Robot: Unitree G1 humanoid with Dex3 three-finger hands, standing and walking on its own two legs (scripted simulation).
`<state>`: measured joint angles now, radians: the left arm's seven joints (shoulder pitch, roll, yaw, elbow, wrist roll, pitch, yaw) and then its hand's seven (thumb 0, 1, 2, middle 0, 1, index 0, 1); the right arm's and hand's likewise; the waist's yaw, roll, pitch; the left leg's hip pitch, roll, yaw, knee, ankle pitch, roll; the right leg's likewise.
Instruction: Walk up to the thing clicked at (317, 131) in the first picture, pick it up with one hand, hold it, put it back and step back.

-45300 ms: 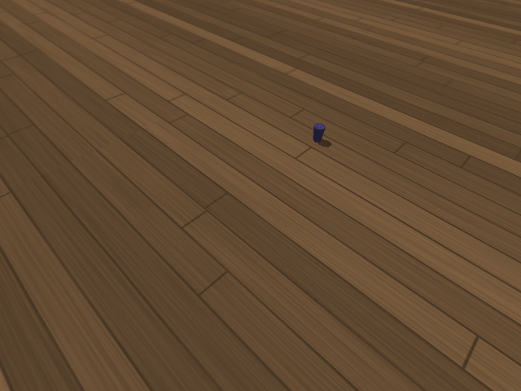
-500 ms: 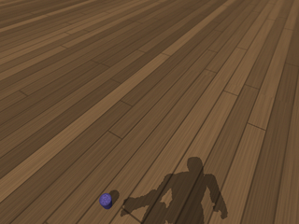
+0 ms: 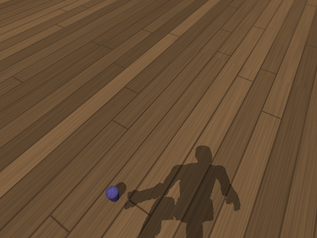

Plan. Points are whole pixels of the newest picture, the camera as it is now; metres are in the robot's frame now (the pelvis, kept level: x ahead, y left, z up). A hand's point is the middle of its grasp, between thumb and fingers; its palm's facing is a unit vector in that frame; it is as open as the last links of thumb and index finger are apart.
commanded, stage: step back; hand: left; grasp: from above
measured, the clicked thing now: (113, 195) +0.45 +0.26 -0.72
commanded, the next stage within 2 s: none
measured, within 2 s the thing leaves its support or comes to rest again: neither
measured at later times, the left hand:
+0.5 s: hand out of the picture +0.06 +0.30 -0.17, palm faces -0.09 -0.92 -0.37, open 7.4 cm
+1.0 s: hand out of the picture -0.06 +0.32 -0.16, palm faces -0.01 -0.93 -0.36, open 7.4 cm
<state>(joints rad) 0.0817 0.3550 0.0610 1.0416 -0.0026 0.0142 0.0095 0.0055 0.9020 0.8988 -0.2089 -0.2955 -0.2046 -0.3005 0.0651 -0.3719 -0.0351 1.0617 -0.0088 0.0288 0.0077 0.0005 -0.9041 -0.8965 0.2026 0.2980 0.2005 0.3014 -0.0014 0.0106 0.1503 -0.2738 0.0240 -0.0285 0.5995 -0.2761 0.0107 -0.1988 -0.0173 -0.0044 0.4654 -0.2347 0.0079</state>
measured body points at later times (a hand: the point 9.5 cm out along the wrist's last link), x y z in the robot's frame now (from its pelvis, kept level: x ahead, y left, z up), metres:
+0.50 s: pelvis -0.07 +0.05 -0.01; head +0.00 +0.05 +0.43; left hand +0.06 +0.35 -0.14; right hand +0.01 -0.27 -0.13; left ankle -0.03 +0.13 -0.74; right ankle -0.09 -0.08 -0.72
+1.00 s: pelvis -0.20 +0.06 -0.02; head -0.14 +0.08 +0.43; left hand -0.06 +0.36 -0.14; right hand -0.13 -0.26 -0.13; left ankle -0.20 +0.17 -0.74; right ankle -0.11 -0.07 -0.72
